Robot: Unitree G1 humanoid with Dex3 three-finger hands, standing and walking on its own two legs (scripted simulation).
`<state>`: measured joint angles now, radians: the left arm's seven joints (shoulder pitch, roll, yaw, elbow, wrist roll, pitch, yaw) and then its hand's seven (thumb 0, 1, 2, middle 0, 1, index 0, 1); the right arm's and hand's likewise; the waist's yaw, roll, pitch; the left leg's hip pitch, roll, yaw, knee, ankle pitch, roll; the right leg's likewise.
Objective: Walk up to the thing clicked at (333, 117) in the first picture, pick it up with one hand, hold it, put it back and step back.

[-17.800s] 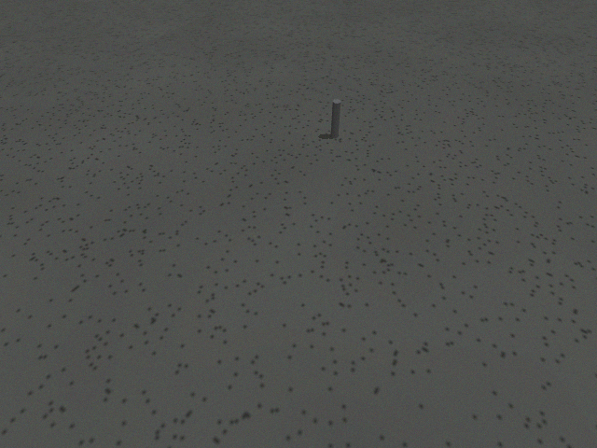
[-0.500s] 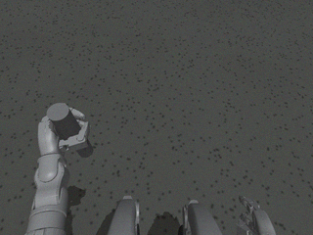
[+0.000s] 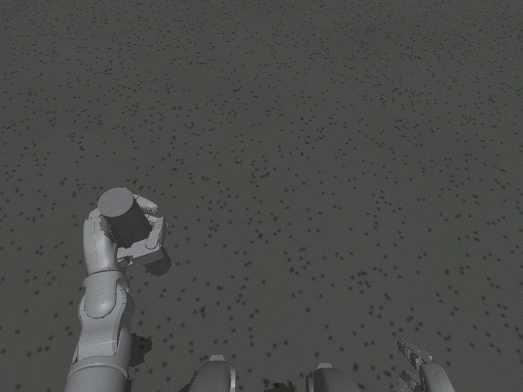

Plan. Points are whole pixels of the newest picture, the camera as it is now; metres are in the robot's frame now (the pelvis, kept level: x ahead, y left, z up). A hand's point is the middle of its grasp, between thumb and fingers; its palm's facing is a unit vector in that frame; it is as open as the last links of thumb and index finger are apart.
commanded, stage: lift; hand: left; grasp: from the side
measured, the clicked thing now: (141, 239) +0.34 +0.21 +0.01
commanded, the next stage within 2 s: hold in 0.32 s
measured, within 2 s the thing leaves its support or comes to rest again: neither
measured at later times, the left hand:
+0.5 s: hand (147, 224) +0.34 +0.19 +0.06, palm faces +0.25 -0.97 +0.00, open 5.4 cm
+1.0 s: hand (146, 218) +0.34 +0.18 +0.08, palm faces +0.25 -0.97 +0.00, open 5.4 cm
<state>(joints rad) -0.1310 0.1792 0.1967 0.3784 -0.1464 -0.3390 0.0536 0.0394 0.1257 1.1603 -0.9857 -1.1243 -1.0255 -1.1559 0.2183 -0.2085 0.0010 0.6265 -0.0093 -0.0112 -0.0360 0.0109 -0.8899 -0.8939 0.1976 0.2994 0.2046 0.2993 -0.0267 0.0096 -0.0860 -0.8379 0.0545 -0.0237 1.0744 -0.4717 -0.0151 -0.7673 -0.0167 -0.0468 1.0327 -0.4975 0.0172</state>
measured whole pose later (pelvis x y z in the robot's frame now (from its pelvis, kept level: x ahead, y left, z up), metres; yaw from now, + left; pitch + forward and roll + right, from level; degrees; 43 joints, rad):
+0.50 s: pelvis +0.01 +0.00 +0.02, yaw +0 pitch +10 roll -2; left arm -0.10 0.16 0.18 0.36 -0.14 -0.34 0.07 0.04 0.13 1.16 -0.99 -1.12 -1.03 -1.15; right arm 0.21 -0.21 0.00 0.64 -0.01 0.00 -0.03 0.01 -0.90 -0.90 0.20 0.30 0.20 0.30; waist -0.02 0.01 -0.06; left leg -0.71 0.05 -0.02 0.97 -0.44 -0.02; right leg -0.64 -0.02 -0.04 0.93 -0.47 0.02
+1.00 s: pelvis +0.01 +0.00 +0.03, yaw +0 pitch +8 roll -2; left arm -0.08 0.15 0.16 0.33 -0.13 -0.31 0.09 0.04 0.13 1.16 -0.99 -1.12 -1.03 -1.15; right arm 0.22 -0.21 -0.01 0.64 -0.01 0.01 -0.03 0.01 -0.91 -0.90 0.20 0.30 0.20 0.30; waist -0.02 0.01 -0.05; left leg -0.62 0.05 -0.01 0.90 -0.42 -0.01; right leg -0.56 -0.02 -0.04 0.86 -0.44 0.02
